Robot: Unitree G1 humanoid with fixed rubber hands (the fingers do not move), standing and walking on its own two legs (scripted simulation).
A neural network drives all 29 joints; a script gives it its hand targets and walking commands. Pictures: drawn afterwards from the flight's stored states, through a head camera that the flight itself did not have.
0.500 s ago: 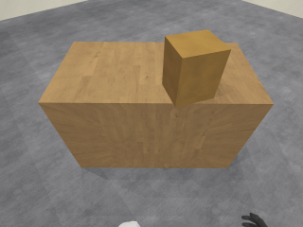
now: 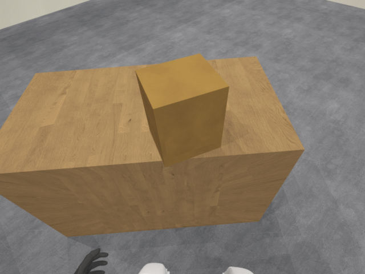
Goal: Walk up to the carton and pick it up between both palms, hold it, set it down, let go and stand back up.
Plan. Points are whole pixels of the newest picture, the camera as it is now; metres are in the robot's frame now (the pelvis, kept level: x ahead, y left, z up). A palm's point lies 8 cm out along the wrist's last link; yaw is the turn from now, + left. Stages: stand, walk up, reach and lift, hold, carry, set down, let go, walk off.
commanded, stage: walk up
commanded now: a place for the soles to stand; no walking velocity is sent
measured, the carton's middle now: (181, 112) +0.54 +0.03 +0.02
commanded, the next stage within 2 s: none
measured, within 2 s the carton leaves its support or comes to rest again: neither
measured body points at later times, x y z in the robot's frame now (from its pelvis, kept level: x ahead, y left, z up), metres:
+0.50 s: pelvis +0.14 -0.06 +0.00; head +0.17 -0.05 +0.45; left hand +0.23 +0.20 -0.11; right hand +0.26 -0.32 -0.10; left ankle +0.18 +0.08 -0.72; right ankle +0.18 -0.18 -0.70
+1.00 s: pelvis +0.16 -0.07 +0.01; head +0.17 -0.07 +0.46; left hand +0.27 +0.21 -0.07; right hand +0.33 -0.32 -0.09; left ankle +0.16 +0.06 -0.72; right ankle +0.19 -0.19 -0.72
